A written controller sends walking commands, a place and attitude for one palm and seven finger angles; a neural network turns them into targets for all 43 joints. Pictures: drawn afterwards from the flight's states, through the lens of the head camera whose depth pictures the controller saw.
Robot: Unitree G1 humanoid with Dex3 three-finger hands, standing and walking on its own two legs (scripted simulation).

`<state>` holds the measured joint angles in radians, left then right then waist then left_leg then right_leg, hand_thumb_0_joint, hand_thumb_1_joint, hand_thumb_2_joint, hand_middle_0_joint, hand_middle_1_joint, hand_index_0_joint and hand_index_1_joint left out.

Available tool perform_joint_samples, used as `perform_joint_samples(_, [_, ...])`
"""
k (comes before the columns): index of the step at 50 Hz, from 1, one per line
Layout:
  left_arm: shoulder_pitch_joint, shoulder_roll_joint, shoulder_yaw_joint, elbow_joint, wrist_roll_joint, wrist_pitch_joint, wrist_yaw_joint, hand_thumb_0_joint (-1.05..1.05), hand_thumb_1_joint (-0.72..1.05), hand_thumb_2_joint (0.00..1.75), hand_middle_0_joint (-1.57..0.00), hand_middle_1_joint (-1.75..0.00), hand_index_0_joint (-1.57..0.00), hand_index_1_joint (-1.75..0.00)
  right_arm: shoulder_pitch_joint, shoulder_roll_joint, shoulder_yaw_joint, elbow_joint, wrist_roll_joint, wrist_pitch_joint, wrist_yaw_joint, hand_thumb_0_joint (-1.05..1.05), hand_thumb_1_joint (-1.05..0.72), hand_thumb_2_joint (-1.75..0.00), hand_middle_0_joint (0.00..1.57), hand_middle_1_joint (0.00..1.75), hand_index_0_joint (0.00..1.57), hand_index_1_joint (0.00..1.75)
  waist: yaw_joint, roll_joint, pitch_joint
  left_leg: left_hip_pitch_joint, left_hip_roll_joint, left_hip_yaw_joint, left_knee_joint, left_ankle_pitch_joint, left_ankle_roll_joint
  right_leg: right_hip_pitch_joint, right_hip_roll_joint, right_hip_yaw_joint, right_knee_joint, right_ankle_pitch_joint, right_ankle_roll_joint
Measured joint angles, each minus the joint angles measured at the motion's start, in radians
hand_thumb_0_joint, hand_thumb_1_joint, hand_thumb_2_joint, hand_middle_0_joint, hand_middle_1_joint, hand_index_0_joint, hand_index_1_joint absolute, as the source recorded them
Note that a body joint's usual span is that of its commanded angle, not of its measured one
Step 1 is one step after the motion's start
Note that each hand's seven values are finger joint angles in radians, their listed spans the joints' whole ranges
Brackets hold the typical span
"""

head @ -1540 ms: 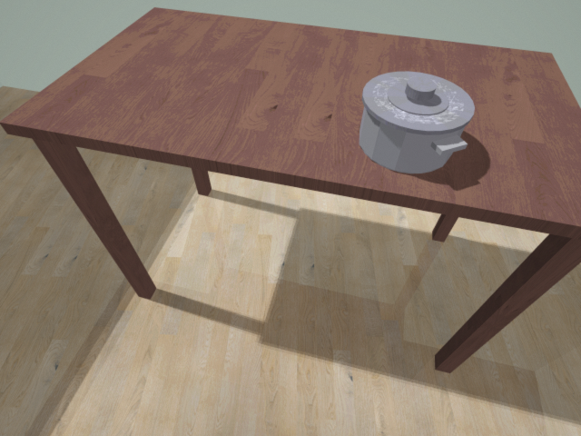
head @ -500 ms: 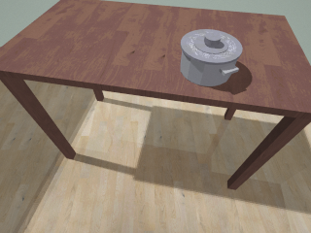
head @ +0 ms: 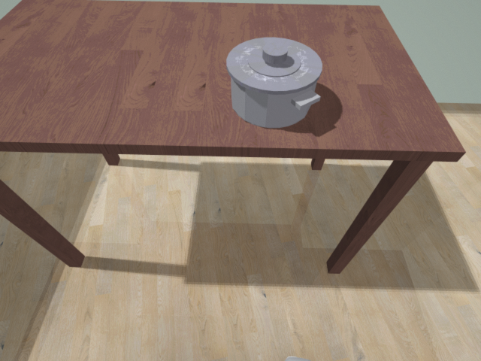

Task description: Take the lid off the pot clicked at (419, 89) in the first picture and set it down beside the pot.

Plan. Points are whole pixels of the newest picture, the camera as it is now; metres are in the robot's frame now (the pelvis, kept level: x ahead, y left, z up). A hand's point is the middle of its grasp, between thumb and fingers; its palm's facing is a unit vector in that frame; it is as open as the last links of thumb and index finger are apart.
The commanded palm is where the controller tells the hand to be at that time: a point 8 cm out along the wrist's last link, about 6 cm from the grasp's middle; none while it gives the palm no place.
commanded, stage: take the last steps up to it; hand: left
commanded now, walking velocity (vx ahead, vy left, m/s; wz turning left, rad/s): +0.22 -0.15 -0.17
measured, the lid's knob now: (275, 53) +0.65 -0.04 +0.15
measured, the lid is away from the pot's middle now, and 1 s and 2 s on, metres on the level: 0.00 0.00 0.00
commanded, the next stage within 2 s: come to a stop and stand still in 0.28 s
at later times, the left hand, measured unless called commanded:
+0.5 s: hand (179, 345) +0.17 +0.13 -0.20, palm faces -0.03 -0.99 -0.12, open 7.4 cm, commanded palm none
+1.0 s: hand (203, 305) +0.24 +0.09 -0.16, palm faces +0.01 -0.96 -0.28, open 7.3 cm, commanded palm none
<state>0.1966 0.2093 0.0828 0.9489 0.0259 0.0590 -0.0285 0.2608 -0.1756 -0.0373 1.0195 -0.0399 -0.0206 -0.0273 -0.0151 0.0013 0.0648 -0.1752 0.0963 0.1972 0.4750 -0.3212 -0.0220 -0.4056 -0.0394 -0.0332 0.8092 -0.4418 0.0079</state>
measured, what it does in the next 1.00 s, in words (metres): walks ahead: right foot, then left foot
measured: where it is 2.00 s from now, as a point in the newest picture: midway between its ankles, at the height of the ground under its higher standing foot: outside the picture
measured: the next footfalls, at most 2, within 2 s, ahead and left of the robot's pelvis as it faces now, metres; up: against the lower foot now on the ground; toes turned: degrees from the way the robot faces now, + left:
right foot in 0.08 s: +0.06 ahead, -0.14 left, +0.00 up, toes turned -5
left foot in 0.36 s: +0.18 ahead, +0.06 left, +0.00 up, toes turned +6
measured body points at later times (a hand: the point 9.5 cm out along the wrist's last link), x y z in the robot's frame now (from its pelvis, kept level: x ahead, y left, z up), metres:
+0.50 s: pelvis +0.14 -0.04 -0.01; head +0.19 +0.00 +0.44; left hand +0.17 +0.19 -0.18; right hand +0.16 -0.27 -0.14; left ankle +0.14 +0.06 -0.74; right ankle +0.07 -0.17 -0.66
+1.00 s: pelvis +0.15 -0.10 +0.00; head +0.22 -0.12 +0.44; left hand +0.24 +0.14 -0.14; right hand +0.23 -0.36 -0.16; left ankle +0.12 +0.04 -0.64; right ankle +0.20 -0.23 -0.74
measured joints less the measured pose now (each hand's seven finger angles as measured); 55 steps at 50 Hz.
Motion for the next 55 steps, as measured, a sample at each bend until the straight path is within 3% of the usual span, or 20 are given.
perform_joint_samples(3, [0.001, 0.0, -0.002, -0.012, 0.0, -0.014, -0.012, 0.01, 0.91, 0.9, -0.19, -0.3, -0.2, -0.3, 0.026, -0.014, -0.004, 0.012, 0.0, -0.002, 0.004, 0.0, -0.91, -0.9, 0.2, 0.3, 0.2, 0.3, -0.008, 0.02, -0.006, -0.002, 0.039, 0.005, 0.046, -0.04, -0.027, 0.072, -0.004, -0.028, -0.195, 0.055, -0.013])
perform_joint_samples(5, [0.0, -0.003, -0.004, -0.015, 0.001, -0.037, -0.008, 0.01, 0.91, 0.9, -0.2, -0.3, -0.2, -0.3, 0.042, -0.026, -0.009, 0.025, 0.009, 0.007, 0.007, 0.01, -0.91, -0.9, 0.2, 0.3, 0.2, 0.3, -0.008, 0.036, -0.007, -0.061, 0.067, -0.03, 0.206, -0.145, -0.013, 0.09, 0.016, -0.046, -0.232, 0.143, -0.025])
perform_joint_samples(7, [0.004, -0.016, -0.009, -0.015, -0.003, -0.052, 0.009, 0.01, 0.91, 0.9, -0.2, -0.3, -0.2, -0.3, 0.036, -0.037, -0.012, 0.042, 0.014, 0.03, 0.007, 0.01, -0.91, -0.9, 0.2, 0.3, 0.2, 0.3, -0.002, 0.042, -0.002, -0.159, 0.046, -0.1, 0.445, -0.217, 0.0, 0.108, 0.03, -0.061, -0.223, 0.127, -0.032])
perform_joint_samples(10, [0.04, -0.031, -0.012, -0.002, -0.004, -0.059, 0.03, 0.0, 0.91, 0.9, -0.2, -0.3, -0.2, -0.3, 0.018, -0.04, -0.017, 0.042, 0.014, 0.039, 0.012, 0.01, -0.91, -0.9, 0.2, 0.3, 0.2, 0.3, 0.01, 0.019, -0.007, -0.265, 0.019, -0.11, 0.609, -0.201, 0.005, 0.159, 0.042, -0.055, -0.276, 0.116, -0.043])
perform_joint_samples(13, [0.077, -0.039, -0.021, 0.031, 0.0, -0.06, 0.036, 0.0, 0.91, 0.9, -0.2, -0.3, -0.2, -0.3, -0.012, -0.033, -0.019, 0.013, 0.016, 0.028, 0.017, 0.01, -0.91, -0.9, 0.2, 0.3, 0.2, 0.3, 0.01, -0.007, -0.008, -0.3, 0.008, -0.088, 0.519, -0.15, -0.003, 0.205, 0.05, -0.042, -0.323, 0.117, -0.041])
perform_joint_samples(17, [0.116, -0.046, -0.029, 0.068, -0.004, -0.053, 0.031, 0.01, 0.91, 0.9, -0.2, -0.3, -0.2, -0.3, -0.045, -0.012, -0.012, -0.026, 0.02, -0.005, 0.015, 0.01, -0.91, -0.9, 0.2, 0.3, 0.19, 0.3, 0.011, -0.032, -0.003, -0.244, -0.014, -0.06, 0.248, -0.02, 0.0, 0.242, 0.063, -0.023, -0.306, 0.07, -0.029])
perform_joint_samples(18, [0.129, -0.046, -0.03, 0.072, -0.008, -0.05, 0.028, 0.01, 0.91, 0.9, -0.2, -0.3, -0.2, -0.3, -0.046, -0.007, -0.007, -0.034, 0.018, -0.018, 0.013, 0.01, -0.91, -0.9, 0.2, 0.3, 0.19, 0.3, 0.012, -0.037, -0.004, -0.21, -0.019, -0.053, 0.169, 0.028, 0.012, 0.236, 0.066, -0.016, -0.262, 0.039, -0.028])
perform_joint_samples(21, [0.13, -0.031, -0.024, 0.091, -0.009, -0.03, 0.024, 0.01, 0.91, 0.9, -0.2, -0.3, -0.2, -0.3, -0.044, 0.026, 0.008, -0.044, 0.009, -0.038, 0.003, 0.0, -0.91, -0.9, 0.2, 0.3, 0.2, 0.3, 0.004, -0.078, -0.006, -0.182, -0.022, -0.024, 0.209, -0.017, 0.067, 0.114, 0.064, 0.023, 0.094, -0.057, -0.033])
perform_joint_samples(23, [0.105, -0.021, -0.017, 0.092, -0.002, -0.02, 0.029, 0.01, 0.91, 0.9, -0.2, -0.3, -0.2, -0.3, -0.025, 0.048, 0.02, -0.04, 0.009, -0.036, -0.009, 0.0, -0.91, -0.9, 0.2, 0.3, 0.2, 0.3, -0.003, -0.09, -0.007, -0.147, -0.025, -0.024, 0.176, -0.026, 0.063, 0.025, 0.058, 0.033, 0.278, -0.038, -0.018])
perform_joint_samples(25, [0.064, -0.014, -0.012, 0.072, -0.004, -0.017, 0.035, 0.01, 0.91, 0.9, -0.2, -0.3, -0.2, -0.3, -0.008, 0.062, 0.026, -0.025, 0.012, -0.029, -0.026, 0.0, -0.92, -0.9, 0.2, 0.3, 0.2, 0.3, -0.002, -0.092, 0.005, -0.112, -0.028, -0.035, 0.117, -0.001, 0.049, -0.037, 0.042, 0.041, 0.333, -0.008, 0.0])
perform_joint_samples(31, [-0.028, 0.002, -0.009, -0.009, -0.01, -0.013, 0.052, 0.01, 0.93, 0.9, -0.2, -0.3, -0.2, -0.3, 0.005, 0.063, 0.023, 0.009, 0.019, 0.013, -0.021, 0.01, -0.93, -0.9, 0.2, 0.3, 0.2, 0.3, 0.002, -0.054, 0.052, -0.052, -0.008, -0.069, 0.003, 0.044, 0.024, -0.098, 0.005, 0.05, 0.163, 0.057, 0.019])
perform_joint_samples(34, [-0.05, 0.004, -0.013, -0.027, -0.011, -0.018, 0.054, 0.01, 0.92, 0.9, -0.19, -0.3, -0.2, -0.3, -0.003, 0.055, 0.008, 0.002, 0.014, 0.032, -0.012, 0.01, -0.92, -0.9, 0.2, 0.3, 0.2, 0.3, -0.009, -0.026, 0.073, -0.043, 0.007, -0.078, 0.008, 0.034, 0.001, -0.065, -0.002, 0.028, 0.019, 0.074, 0.014])
perform_joint_samples(36, [-0.051, 0.004, -0.016, -0.036, -0.011, -0.031, 0.051, 0.01, 0.92, 0.9, -0.19, -0.3, -0.2, -0.3, -0.005, 0.044, -0.001, -0.007, 0.013, 0.041, -0.006, 0.01, -0.92, -0.9, 0.2, 0.3, 0.2, 0.3, -0.011, -0.011, 0.078, -0.047, 0.014, -0.079, 0.045, 0.008, -0.018, -0.012, -0.004, 0.009, -0.125, 0.16, 0.013])
perform_joint_samples(37, [-0.042, 0.009, -0.019, -0.041, -0.009, -0.042, 0.05, 0.01, 0.92, 0.9, -0.2, -0.3, -0.2, -0.3, 0.0, 0.04, -0.006, -0.013, 0.016, 0.045, -0.001, 0.01, -0.92, -0.9, 0.2, 0.3, 0.2, 0.3, -0.012, -0.016, 0.071, -0.06, 0.009, -0.076, 0.086, -0.014, -0.026, 0.022, -0.016, 0.004, -0.206, 0.292, 0.012])
perform_joint_samples(41, [-0.046, -0.019, -0.029, -0.029, -0.001, -0.058, 0.06, 0.0, 0.91, 0.9, -0.2, -0.3, -0.2, -0.3, -0.051, -0.01, -0.033, -0.025, 0.031, 0.075, -0.004, 0.01, -0.91, -0.9, 0.2, 0.3, 0.2, 0.3, -0.016, 0.021, 0.078, -0.193, -0.063, -0.193, 0.463, -0.263, -0.017, 0.022, -0.02, -0.001, -0.172, 0.173, -0.006])
perform_joint_samples(43, [-0.05, -0.034, -0.034, -0.032, -0.003, -0.054, 0.065, 0.0, 0.91, 0.9, -0.2, -0.3, -0.2, -0.3, -0.082, -0.031, -0.041, -0.031, 0.031, 0.082, -0.004, 0.01, -0.91, -0.9, 0.2, 0.3, 0.2, 0.3, -0.011, 0.027, 0.085, -0.255, -0.098, -0.208, 0.626, -0.262, -0.024, 0.033, -0.026, -0.001, -0.199, 0.185, -0.004])
perform_joint_samples(46, [-0.05, -0.045, -0.037, -0.04, -0.007, -0.047, 0.073, 0.0, 0.91, 0.9, -0.2, -0.3, -0.2, -0.3, -0.119, -0.052, -0.045, -0.045, 0.028, 0.09, 0.004, 0.01, -0.91, -0.9, 0.2, 0.3, 0.2, 0.3, 0.005, 0.019, 0.086, -0.316, -0.124, -0.212, 0.744, -0.202, -0.039, 0.046, -0.034, 0.0, -0.246, 0.224, -0.009])
perform_joint_samples(51, [-0.027, -0.041, -0.038, -0.05, -0.001, -0.045, 0.079, 0.0, 0.91, 0.9, -0.2, -0.3, -0.21, -0.3, -0.161, -0.071, -0.043, -0.074, 0.022, 0.099, 0.019, 0.01, -0.91, -0.9, 0.19, 0.3, 0.19, 0.3, 0.03, 0.002, 0.068, -0.339, -0.12, -0.221, 0.718, -0.12, -0.048, 0.048, -0.046, -0.008, -0.286, 0.268, -0.003])
perform_joint_samples(55, [0.005, -0.018, -0.033, -0.048, 0.01, -0.032, 0.073, 0.01, 0.91, 0.9, -0.2, -0.3, -0.21, -0.3, -0.172, -0.062, -0.035, -0.091, 0.026, 0.084, 0.029, 0.01, -0.91, -0.9, 0.19, 0.3, 0.19, 0.3, 0.048, -0.023, 0.044, -0.261, -0.101, -0.207, 0.506, -0.118, -0.035, 0.036, -0.055, -0.006, -0.284, 0.288, 0.011])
